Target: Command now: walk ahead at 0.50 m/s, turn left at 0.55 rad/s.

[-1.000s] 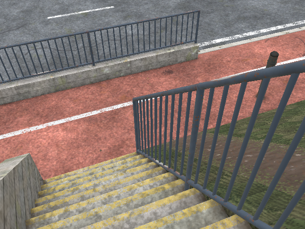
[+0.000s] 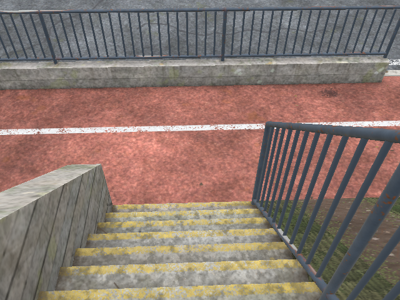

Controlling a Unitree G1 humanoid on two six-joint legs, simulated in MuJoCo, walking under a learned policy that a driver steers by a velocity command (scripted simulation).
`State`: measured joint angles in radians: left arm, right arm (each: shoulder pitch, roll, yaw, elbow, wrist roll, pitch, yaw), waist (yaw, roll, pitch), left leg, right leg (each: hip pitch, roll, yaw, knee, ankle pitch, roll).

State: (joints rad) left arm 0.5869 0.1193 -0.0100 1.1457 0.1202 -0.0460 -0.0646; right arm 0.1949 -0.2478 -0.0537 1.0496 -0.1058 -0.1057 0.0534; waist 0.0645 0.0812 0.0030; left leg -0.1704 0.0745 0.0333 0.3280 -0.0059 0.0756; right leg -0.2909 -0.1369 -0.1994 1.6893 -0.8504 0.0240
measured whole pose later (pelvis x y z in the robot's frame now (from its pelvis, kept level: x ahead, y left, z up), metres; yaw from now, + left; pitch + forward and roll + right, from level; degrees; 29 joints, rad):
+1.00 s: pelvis +0.46 +0.07 -0.42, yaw +22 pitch +1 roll -5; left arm 0.63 0.15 -0.01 1.18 0.04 -0.05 -0.02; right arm 0.14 -0.21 0.01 0.96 -0.04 -0.07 0.07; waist 0.12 0.07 0.00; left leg -0.20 0.07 0.03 0.24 0.07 0.06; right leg -0.34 0.07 -0.11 1.71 -0.88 -0.09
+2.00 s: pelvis +0.96 +0.15 -0.89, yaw -7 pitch +1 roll +1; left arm 0.35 0.21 -0.02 0.91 0.07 -0.06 -0.12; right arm 0.50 -0.24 -0.01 1.07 -0.12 -0.10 0.02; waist -0.01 -0.01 -0.04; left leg -0.26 -0.04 0.15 0.62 -0.38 0.08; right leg -1.02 -0.06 0.06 1.53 0.05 -0.09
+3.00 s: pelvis +1.45 +0.15 -1.30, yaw +11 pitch +0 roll +0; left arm 0.30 0.23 0.03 0.98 0.07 -0.10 -0.05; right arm 0.46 -0.24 -0.05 1.18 -0.10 -0.11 0.07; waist -0.01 0.00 -0.01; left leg -0.26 -0.08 0.01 0.61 -0.35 0.08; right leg -0.75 -0.10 0.05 1.71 -0.44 -0.05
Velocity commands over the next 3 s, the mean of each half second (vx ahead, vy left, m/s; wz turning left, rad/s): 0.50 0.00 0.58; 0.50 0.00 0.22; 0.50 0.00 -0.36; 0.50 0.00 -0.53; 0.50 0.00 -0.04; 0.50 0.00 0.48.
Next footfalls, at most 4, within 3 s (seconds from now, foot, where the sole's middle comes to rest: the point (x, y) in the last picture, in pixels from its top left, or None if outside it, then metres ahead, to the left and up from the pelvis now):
0.36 right None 0.29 -0.09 -1.01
0.96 left None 0.50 0.19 -1.22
1.40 right None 0.76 0.02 -1.43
1.80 left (177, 280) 0.98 0.22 -1.64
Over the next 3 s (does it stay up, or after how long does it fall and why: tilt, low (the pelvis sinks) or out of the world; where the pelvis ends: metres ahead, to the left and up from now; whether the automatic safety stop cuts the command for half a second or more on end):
stays up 1.45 0.15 -1.30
